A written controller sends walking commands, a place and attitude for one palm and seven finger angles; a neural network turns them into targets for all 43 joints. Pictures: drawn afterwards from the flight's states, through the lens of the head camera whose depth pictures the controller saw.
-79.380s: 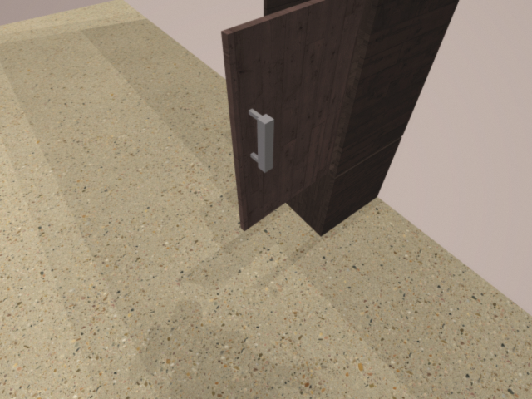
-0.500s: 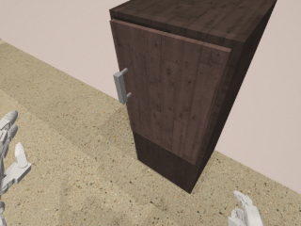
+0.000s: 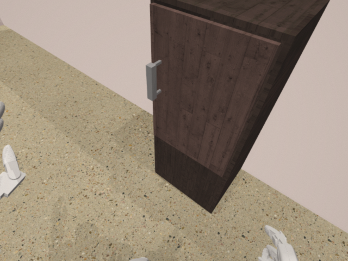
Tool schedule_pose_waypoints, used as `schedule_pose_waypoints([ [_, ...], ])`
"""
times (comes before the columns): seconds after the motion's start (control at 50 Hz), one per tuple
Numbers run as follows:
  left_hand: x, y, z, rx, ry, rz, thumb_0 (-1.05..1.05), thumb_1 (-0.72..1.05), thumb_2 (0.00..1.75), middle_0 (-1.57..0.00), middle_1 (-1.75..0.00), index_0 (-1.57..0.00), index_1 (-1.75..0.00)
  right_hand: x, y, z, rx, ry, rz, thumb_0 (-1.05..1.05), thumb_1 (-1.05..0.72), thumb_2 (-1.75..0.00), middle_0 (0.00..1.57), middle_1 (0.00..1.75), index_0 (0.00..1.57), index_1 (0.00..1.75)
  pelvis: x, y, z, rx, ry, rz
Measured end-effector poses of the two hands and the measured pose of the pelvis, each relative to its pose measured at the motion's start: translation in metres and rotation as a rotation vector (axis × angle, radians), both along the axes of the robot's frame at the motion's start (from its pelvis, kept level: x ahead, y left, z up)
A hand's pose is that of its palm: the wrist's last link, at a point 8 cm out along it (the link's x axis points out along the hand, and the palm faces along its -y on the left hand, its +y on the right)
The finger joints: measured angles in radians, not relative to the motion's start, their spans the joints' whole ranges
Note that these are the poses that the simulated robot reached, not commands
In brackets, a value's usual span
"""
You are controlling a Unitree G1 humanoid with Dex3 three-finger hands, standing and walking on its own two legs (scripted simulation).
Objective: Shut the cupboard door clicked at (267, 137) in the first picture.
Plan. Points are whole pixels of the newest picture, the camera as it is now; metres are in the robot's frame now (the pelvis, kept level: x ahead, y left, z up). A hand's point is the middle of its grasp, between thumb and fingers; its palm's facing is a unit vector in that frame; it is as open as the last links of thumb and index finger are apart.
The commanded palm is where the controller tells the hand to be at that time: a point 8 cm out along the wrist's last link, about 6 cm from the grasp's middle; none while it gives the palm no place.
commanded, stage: step back with the hand held close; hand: left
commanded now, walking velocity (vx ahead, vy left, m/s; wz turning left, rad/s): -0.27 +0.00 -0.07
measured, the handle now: (155, 80) +0.70 +0.11 +0.03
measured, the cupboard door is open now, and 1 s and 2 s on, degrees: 1 1 1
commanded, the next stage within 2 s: stop stepping back and stand still in 0.50 s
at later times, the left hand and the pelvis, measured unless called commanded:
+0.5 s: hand out of the picture +0.12 +0.27 +0.20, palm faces +0.45 -0.80 -0.40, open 7.4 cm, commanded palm +0.06 +0.30 +0.20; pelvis -0.09 +0.00 +0.01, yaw -3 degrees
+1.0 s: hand out of the picture +0.07 +0.28 +0.17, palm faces +0.48 -0.84 -0.27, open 7.4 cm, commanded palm +0.00 +0.30 +0.20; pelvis -0.16 +0.01 -0.01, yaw -4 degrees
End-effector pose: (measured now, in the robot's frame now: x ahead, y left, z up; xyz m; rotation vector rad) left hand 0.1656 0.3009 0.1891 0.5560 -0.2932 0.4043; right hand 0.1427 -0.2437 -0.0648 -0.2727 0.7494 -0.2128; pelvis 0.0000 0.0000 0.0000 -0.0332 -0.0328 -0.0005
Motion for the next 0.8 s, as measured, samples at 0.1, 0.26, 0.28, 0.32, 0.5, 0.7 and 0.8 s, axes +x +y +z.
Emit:
schedule_pose_waypoints([
  [0.1, -0.027, -0.004, 0.011, 0.037, -0.059, 0.014, 0.02, 0.88, 0.90, -0.21, -0.30, -0.21, -0.30, -0.013, -0.002, -0.006, 0.012, 0.007, 0.025, 0.01, -0.90, -0.90, 0.20, 0.30, 0.20, 0.30, -0.015, -0.006, -0.003, 0.005, -0.002, 0.011],
  [0.26, -0.048, 0.005, 0.010, 0.001, -0.082, -0.020, 0.01, 0.88, 0.90, -0.21, -0.30, -0.21, -0.30, -0.041, 0.005, -0.003, -0.012, 0.041, 0.015, 0.01, -0.90, -0.90, 0.20, 0.30, 0.20, 0.30, -0.044, 0.008, -0.002, 0.009, 0.014, 0.014],
  [0.28, -0.050, 0.009, 0.010, 0.006, -0.077, -0.021, 0.01, 0.88, 0.90, -0.21, -0.30, -0.21, -0.30, -0.045, 0.007, -0.003, -0.018, 0.034, 0.012, 0.01, -0.90, -0.90, 0.20, 0.30, 0.20, 0.30, -0.049, 0.010, -0.002, -0.005, 0.012, 0.015],
  [0.32, -0.055, 0.016, 0.010, 0.023, -0.061, -0.014, 0.01, 0.88, 0.90, -0.21, -0.30, -0.21, -0.30, -0.052, 0.012, -0.001, -0.014, 0.024, 0.004, 0.01, -0.90, -0.90, 0.20, 0.30, 0.20, 0.30, -0.058, 0.012, 0.000, -0.031, 0.011, 0.021],
  [0.5, -0.093, 0.007, 0.021, -0.027, -0.066, -0.027, 0.02, 0.89, 0.90, -0.21, -0.30, -0.21, -0.30, -0.081, 0.029, 0.010, 0.051, -0.011, 0.042, 0.01, -0.90, -0.90, 0.20, 0.30, 0.20, 0.30, -0.092, 0.003, 0.014, -0.041, 0.115, -0.045],
  [0.7, -0.130, -0.053, 0.028, 0.076, -0.050, -0.258, 0.02, 0.88, 0.90, -0.21, -0.30, -0.21, -0.30, -0.153, -0.006, -0.005, 0.079, -0.036, -0.050, 0.01, -0.90, -0.90, 0.20, 0.30, 0.21, 0.30, -0.161, -0.017, 0.000, -0.023, 0.047, -0.088],
  [0.8, -0.165, -0.032, 0.034, 0.126, -0.072, -0.191, 0.01, 0.88, 0.90, -0.22, -0.30, -0.22, -0.30, -0.198, -0.033, -0.005, 0.026, -0.054, -0.148, 0.01, -0.90, -0.90, 0.20, 0.30, 0.20, 0.30, -0.158, -0.016, -0.004, -0.002, -0.020, -0.067],
])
